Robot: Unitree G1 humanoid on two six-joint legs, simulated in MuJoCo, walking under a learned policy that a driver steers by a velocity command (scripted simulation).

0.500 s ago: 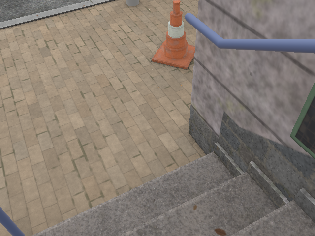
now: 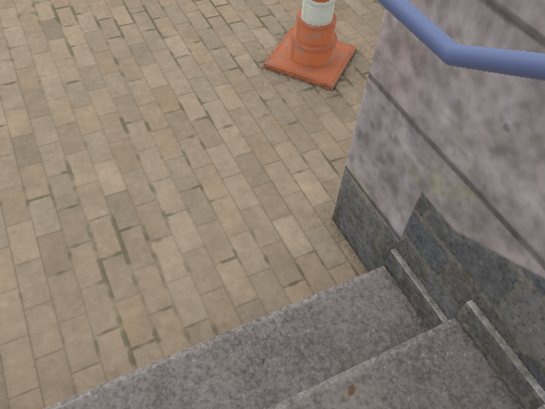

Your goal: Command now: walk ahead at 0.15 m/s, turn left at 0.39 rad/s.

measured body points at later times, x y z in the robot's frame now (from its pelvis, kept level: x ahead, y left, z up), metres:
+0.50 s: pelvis +0.09 +0.00 -0.03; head +0.12 -0.01 +0.42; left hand +0.05 +0.28 -0.14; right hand +0.35 -0.22 -0.12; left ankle +0.09 +0.13 -0.64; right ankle +0.10 -0.12 -0.73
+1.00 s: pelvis +0.12 +0.13 -0.18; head +0.10 +0.18 +0.26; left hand +0.12 +0.40 -0.32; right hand +0.26 -0.06 -0.31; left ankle +0.12 +0.23 -0.90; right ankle +0.19 +0.03 -0.67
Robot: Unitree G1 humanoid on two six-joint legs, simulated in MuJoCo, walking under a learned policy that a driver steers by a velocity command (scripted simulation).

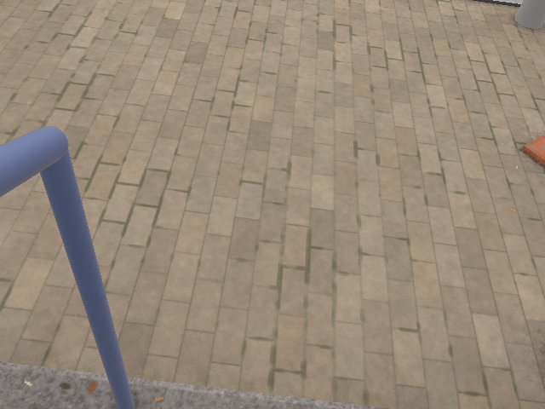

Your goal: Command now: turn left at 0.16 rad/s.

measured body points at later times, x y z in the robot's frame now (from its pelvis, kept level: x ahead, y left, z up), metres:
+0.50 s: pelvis +0.01 -0.06 +0.01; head -0.01 -0.08 +0.46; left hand +0.16 +0.15 -0.09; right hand +0.05 -0.31 -0.13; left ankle +0.06 +0.08 -0.71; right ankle +0.04 -0.17 -0.72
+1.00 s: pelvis +0.07 -0.08 +0.02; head +0.06 -0.09 +0.47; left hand +0.20 +0.14 -0.09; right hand +0.21 -0.31 -0.10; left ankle +0.10 +0.07 -0.72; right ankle +0.04 -0.17 -0.72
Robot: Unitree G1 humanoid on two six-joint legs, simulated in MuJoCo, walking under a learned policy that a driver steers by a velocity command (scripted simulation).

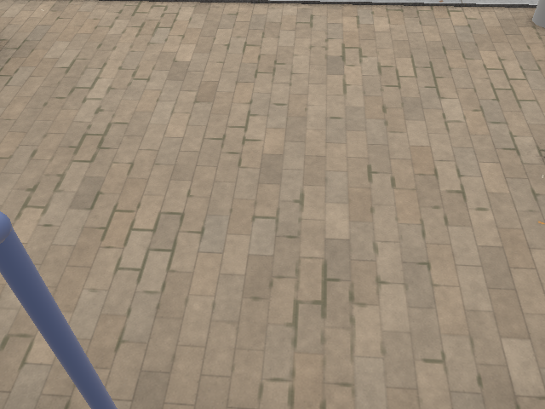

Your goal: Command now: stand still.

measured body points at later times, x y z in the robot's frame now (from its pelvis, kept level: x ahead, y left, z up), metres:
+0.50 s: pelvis +0.10 +0.03 -0.01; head +0.10 +0.03 +0.44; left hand +0.17 +0.29 -0.14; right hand +0.05 -0.24 -0.15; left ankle +0.02 +0.15 -0.74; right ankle +0.06 -0.08 -0.70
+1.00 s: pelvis +0.36 -0.09 -0.19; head +0.37 -0.12 +0.26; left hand +0.35 +0.15 -0.32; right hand +0.39 -0.35 -0.35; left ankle +0.33 +0.05 -0.74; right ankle +0.37 -0.16 -0.91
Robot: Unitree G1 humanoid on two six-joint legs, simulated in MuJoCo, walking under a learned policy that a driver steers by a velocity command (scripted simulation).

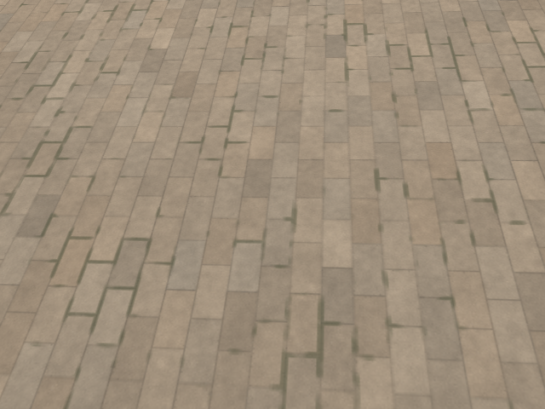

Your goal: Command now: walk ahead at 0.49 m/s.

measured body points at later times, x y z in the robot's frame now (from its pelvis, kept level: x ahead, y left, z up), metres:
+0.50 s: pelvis +0.34 +0.02 -0.15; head +0.37 +0.04 +0.30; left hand +0.19 +0.22 -0.30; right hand +0.55 -0.18 -0.26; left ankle +0.41 +0.09 -0.89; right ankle +0.08 -0.09 -0.63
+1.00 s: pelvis +0.63 -0.03 -0.15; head +0.65 -0.05 +0.30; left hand +0.71 +0.22 -0.28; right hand +0.65 -0.27 -0.31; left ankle +0.57 +0.11 -0.80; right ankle +0.67 -0.08 -0.89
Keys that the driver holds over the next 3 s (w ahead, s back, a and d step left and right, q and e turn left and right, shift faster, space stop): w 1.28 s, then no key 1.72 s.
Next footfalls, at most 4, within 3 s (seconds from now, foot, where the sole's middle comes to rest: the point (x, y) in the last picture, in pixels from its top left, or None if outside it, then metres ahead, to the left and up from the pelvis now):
0.44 left None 0.45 0.10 -0.93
0.84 right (332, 356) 0.71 -0.08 -0.93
1.40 left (273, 272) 1.01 0.08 -0.93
1.82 right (335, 276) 0.98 -0.11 -0.93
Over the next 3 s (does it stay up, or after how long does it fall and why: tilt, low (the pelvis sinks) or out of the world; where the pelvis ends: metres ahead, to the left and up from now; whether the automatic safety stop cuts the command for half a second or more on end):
stays up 0.96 -0.01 -0.14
